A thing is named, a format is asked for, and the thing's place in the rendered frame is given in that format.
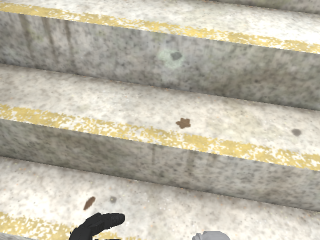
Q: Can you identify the robot left hand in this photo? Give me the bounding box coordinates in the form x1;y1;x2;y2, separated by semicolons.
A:
69;212;125;240

